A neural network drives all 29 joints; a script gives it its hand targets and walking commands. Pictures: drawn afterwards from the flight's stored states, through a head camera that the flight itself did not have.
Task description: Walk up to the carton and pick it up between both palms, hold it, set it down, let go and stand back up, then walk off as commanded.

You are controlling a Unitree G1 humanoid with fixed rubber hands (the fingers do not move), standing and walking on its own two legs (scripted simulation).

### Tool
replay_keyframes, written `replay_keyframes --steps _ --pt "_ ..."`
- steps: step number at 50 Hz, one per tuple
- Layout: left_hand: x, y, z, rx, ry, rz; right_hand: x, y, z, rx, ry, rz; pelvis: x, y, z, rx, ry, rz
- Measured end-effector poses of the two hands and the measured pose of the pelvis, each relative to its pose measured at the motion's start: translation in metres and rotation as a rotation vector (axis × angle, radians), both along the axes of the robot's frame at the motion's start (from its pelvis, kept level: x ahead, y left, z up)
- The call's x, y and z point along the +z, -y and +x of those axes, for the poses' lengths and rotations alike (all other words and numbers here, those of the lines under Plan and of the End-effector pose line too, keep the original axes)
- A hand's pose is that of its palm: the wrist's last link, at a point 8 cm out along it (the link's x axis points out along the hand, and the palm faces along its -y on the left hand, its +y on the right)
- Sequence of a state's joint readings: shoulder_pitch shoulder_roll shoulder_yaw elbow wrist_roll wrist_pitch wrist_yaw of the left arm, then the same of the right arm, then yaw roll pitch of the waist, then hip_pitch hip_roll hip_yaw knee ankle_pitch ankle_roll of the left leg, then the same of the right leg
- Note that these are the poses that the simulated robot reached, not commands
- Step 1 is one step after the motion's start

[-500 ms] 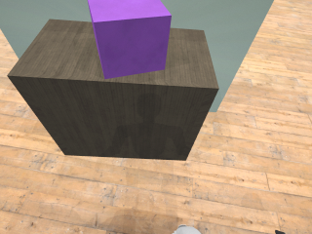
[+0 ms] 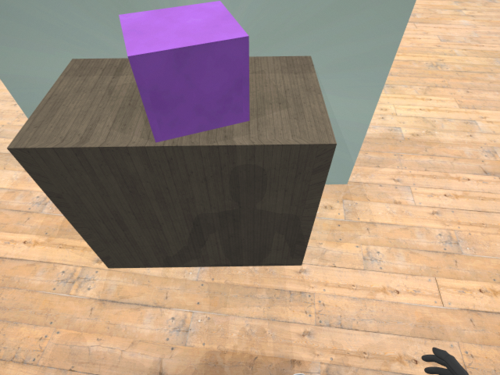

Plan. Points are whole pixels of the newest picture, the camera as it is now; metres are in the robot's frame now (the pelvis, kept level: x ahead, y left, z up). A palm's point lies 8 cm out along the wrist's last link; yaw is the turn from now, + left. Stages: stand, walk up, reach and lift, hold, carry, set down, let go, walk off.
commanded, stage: walk up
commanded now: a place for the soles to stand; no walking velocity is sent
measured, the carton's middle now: (188, 71) +0.81 +0.17 +0.07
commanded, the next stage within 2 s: none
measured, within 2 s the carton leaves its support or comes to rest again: neither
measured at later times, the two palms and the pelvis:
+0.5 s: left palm out of the picture +0.09 +0.34 -0.08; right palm out of the picture +0.14 -0.31 -0.07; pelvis +0.01 +0.01 +0.00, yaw +0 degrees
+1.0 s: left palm out of the picture +0.10 +0.38 -0.06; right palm (440, 354) +0.18 -0.29 -0.07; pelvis +0.04 +0.03 +0.00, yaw +1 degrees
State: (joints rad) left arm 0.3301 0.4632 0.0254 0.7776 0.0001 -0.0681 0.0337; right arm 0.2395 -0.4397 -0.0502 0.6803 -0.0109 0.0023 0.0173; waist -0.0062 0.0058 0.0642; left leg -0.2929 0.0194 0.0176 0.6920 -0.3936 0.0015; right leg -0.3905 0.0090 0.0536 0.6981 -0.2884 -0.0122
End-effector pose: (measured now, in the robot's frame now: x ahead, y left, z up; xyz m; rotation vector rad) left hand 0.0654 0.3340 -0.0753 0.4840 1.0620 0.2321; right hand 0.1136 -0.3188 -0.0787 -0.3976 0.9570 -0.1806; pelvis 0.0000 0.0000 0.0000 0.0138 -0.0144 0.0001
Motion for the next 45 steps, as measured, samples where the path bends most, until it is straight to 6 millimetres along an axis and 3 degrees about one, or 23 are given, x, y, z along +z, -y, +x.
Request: replay_keyframes --steps 16,38,45 --pt "-0.004 -0.005 0.021 -0.01 -0.006 -0.012 0.004 -0.007 0.026 0.009 0.01 -0.011 0.001 -0.007 0.017 0.0 -0.024 -0.009" --pt "-0.001 -0.002 0.019 -0.014 0.012 -0.011 0.005 -0.005 0.023 0.011 0.031 -0.007 0.0 -0.004 0.01 -0.001 -0.014 -0.005" --pt "0.011 -0.015 0.036 0.002 0.077 -0.003 0.01 -0.008 0.035 0.055 0.012 0.007 0.004 -0.01 0.025 0.007 -0.036 -0.005"
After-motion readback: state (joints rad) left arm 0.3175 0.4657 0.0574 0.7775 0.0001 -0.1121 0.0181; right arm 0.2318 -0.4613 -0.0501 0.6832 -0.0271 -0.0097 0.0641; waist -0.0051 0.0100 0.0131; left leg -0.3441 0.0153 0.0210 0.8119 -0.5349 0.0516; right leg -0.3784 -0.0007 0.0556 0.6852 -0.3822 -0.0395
